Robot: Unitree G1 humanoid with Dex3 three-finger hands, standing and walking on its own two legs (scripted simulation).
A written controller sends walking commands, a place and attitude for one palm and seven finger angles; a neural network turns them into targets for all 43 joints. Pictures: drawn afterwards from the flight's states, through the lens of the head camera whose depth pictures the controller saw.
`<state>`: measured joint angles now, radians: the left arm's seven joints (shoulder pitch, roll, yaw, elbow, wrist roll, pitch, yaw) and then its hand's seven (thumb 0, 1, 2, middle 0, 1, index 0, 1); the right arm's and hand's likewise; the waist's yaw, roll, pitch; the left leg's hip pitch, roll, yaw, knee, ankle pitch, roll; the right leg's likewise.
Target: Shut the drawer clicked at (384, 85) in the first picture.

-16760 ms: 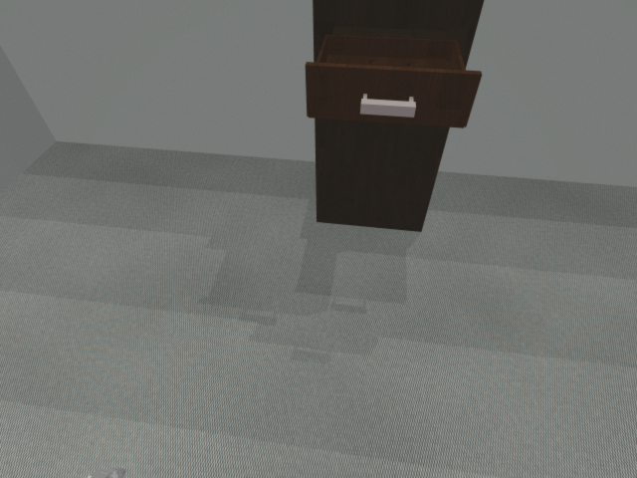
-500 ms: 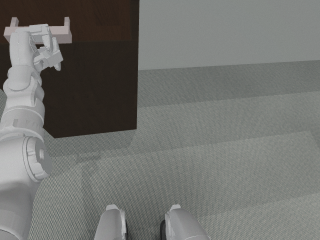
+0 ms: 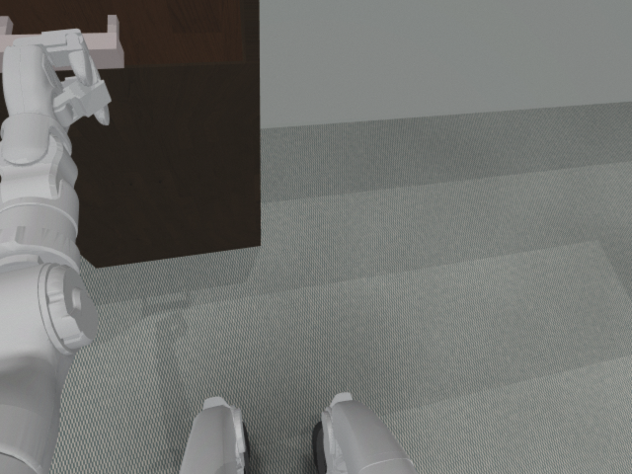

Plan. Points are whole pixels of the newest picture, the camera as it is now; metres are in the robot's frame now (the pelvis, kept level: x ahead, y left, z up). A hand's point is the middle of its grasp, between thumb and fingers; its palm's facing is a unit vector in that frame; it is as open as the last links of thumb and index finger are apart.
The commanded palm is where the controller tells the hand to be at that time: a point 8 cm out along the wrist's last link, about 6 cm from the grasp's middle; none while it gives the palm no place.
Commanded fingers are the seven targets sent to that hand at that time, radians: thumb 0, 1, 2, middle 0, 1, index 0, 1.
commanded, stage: pull the fist back off the drawer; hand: left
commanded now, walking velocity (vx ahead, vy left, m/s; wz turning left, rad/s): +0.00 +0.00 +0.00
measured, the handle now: (59, 38) +0.63 +0.24 +0.09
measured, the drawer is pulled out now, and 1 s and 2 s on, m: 0.00 0.00 0.00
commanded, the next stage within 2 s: draw the hand back to the body in 0.28 s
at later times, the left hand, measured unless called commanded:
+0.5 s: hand (84, 108) +0.52 +0.20 +0.10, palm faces +0.09 -1.00 -0.03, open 3.3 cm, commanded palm +0.47 +0.24 +0.11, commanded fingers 0.00 0.90 0.90 -1.40 -1.60 -1.40 -1.60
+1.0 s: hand out of the picture +0.36 +0.22 +0.17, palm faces +0.19 -0.96 -0.20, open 3.3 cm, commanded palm +0.32 +0.26 +0.19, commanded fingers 0.00 0.90 0.90 -1.40 -1.60 -1.40 -1.60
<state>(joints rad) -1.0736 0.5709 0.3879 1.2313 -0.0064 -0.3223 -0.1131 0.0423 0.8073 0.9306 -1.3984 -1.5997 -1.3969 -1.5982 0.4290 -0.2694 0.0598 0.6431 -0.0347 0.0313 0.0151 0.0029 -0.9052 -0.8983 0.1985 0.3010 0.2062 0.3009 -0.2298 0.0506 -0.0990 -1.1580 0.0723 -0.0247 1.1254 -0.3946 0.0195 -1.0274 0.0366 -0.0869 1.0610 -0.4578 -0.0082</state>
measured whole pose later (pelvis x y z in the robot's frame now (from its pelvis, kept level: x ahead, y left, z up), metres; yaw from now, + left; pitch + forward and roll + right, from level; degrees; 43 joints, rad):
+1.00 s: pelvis +0.06 -0.01 +0.07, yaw +3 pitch +4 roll -1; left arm -0.04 0.31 0.18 0.20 -0.13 -0.10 -0.04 0.01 0.90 0.90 -1.40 -1.60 -1.40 -1.60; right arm 0.21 -0.26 0.03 0.55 0.06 0.02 -0.06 0.01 -0.91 -0.90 0.20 0.30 0.20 0.30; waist -0.01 0.05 -0.07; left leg -0.44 0.02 0.02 0.69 -0.33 0.01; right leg -0.33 0.00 -0.05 0.65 -0.40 0.00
